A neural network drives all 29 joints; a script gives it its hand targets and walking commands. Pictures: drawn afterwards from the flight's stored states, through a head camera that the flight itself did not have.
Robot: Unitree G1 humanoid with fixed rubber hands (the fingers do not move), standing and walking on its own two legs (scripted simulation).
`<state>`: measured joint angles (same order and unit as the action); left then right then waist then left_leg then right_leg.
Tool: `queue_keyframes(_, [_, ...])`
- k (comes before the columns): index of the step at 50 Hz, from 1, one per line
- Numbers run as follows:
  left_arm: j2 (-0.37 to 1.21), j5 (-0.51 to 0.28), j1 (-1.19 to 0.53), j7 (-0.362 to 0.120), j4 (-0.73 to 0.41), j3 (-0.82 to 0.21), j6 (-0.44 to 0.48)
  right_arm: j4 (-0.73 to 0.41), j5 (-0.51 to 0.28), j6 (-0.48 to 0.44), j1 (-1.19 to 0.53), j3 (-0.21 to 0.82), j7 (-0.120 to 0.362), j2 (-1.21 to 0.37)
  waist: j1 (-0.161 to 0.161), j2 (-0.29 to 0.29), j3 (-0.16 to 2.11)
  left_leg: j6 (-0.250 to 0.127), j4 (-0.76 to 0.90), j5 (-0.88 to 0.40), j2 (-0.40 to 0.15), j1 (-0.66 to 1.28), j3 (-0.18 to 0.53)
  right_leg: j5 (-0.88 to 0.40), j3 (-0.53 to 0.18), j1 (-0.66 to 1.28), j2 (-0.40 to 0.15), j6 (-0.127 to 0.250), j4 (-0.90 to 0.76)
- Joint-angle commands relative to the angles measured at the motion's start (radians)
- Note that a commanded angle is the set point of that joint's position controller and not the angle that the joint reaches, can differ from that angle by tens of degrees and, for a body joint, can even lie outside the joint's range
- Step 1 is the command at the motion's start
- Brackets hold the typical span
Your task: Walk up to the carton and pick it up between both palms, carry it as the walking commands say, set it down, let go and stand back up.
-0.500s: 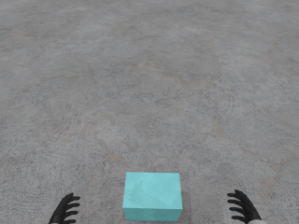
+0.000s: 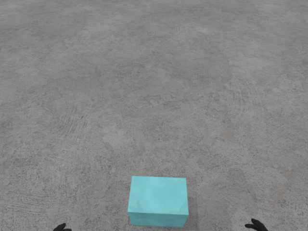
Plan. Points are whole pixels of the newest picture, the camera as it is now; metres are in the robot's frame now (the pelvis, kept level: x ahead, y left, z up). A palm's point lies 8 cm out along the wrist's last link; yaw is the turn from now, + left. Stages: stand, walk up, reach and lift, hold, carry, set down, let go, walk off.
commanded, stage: stand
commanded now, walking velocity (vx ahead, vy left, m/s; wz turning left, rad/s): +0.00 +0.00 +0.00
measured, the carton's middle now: (158, 202) +0.39 -0.01 -0.64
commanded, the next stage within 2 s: none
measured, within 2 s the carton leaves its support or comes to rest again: neither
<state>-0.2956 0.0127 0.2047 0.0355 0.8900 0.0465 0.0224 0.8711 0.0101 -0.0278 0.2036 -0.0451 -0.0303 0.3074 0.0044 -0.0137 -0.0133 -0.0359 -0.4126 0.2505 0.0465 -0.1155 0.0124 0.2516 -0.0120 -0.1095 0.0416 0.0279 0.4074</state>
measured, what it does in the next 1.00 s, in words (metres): stands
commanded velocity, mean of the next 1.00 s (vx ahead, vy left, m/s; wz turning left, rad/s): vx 0.00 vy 0.00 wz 0.00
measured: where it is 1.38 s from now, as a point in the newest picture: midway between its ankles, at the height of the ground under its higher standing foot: outside the picture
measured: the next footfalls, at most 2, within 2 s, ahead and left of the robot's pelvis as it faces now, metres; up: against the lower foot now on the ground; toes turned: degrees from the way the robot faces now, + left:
none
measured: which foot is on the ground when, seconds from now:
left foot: down 0.00-1.00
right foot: down 0.00-1.00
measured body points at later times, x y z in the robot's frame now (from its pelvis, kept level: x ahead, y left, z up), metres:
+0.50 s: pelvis -0.02 -0.01 +0.00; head -0.03 -0.01 +0.45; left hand +0.06 +0.29 -0.12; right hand +0.06 -0.30 -0.12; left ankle -0.02 +0.09 -0.74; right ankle -0.02 -0.10 -0.74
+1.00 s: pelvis -0.02 -0.01 +0.00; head -0.03 -0.01 +0.45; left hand +0.06 +0.29 -0.12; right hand +0.05 -0.31 -0.12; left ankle -0.02 +0.09 -0.74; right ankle -0.02 -0.10 -0.74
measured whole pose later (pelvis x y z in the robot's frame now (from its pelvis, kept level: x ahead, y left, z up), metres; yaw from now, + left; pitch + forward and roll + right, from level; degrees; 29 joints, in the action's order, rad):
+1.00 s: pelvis -0.02 -0.01 +0.00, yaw +0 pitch -3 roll +0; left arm -0.33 0.00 0.18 0.03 1.02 0.03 0.03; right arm 1.01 0.00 -0.03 0.19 -0.02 -0.04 0.34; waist 0.00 -0.01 -0.03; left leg -0.02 -0.34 0.18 0.03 -0.10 0.01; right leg 0.18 -0.01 -0.10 0.05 0.04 0.33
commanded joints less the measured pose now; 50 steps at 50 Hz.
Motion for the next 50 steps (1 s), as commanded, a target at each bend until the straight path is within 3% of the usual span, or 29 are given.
queue_keyframes(1, [-0.149,-0.002,-0.022,0.004,-0.031,0.029,0.012,-0.033,-0.002,-0.013,-0.022,-0.027,-0.006,0.141,0.0,0.009,0.001,0.025,0.068,-0.212,-0.138,-0.01,0.128,-0.198,-0.122,-0.014,-0.129,-0.024,-0.068])
queue_keyframes(21, [-0.17,-0.009,-0.03,0.0,0.065,0.017,0.012,0.068,-0.011,-0.014,-0.024,-0.009,-0.011,0.163,0.001,0.012,-0.031,0.026,0.122,-0.112,-0.152,-0.018,0.139,-0.113,-0.143,-0.022,-0.145,-0.019,-0.128])
queue_keyframes(50, [-0.194,-0.015,-0.039,-0.003,0.088,0.006,0.015,0.103,-0.014,-0.014,-0.026,0.0,-0.01,0.186,0.0,0.014,-0.024,0.025,0.135,-0.119,-0.164,-0.008,0.136,-0.124,-0.152,-0.025,-0.157,-0.015,-0.143])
